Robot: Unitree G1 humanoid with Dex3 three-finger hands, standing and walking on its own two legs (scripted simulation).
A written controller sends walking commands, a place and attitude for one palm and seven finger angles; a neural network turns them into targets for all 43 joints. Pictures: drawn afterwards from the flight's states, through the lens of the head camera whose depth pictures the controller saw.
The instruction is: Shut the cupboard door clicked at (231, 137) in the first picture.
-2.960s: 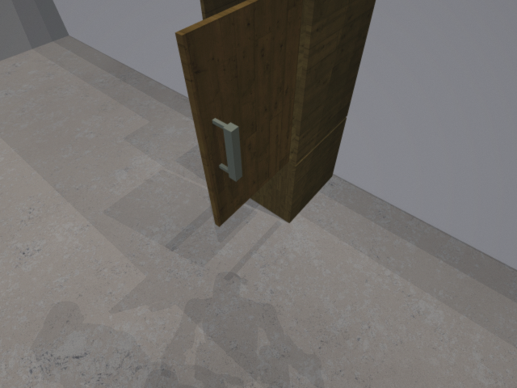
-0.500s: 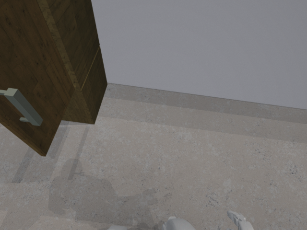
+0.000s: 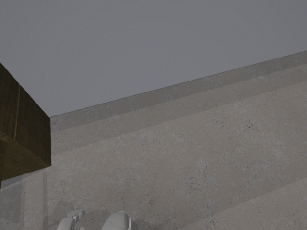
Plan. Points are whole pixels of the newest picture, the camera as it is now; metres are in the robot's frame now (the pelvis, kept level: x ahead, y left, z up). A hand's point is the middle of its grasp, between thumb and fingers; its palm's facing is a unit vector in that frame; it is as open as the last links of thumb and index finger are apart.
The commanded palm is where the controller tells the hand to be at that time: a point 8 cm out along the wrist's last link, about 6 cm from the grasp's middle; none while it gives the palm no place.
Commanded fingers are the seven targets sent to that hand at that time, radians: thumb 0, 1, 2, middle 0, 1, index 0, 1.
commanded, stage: walk around to get in front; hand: left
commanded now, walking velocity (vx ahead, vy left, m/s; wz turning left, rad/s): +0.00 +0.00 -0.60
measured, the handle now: out of the picture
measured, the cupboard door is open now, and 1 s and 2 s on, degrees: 90 90 90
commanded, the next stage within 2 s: none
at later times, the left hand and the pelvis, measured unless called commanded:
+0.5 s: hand (100, 209) +0.19 +0.17 -0.16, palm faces -0.30 -0.92 -0.26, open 7.4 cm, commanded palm none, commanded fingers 0.00 0.90 0.90 -0.20 -0.30 -0.20 -0.30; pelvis +0.03 -0.01 -0.01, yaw -18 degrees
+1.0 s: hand (125, 191) +0.24 +0.11 -0.18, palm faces -0.50 -0.84 -0.21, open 7.4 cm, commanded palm none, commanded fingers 0.00 0.90 0.90 -0.20 -0.30 -0.20 -0.30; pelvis +0.07 -0.03 -0.01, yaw -35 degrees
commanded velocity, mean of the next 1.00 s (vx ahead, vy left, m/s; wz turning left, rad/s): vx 0.00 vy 0.00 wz -0.60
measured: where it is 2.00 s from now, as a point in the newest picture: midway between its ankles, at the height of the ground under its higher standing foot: (197, 225)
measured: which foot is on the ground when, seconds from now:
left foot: up 0.00-0.14, down 0.16-0.50, up 0.52-0.92, down 0.94-1.00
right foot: down 0.00-0.16, up 0.18-0.48, down 0.50-0.94, up 0.96-1.00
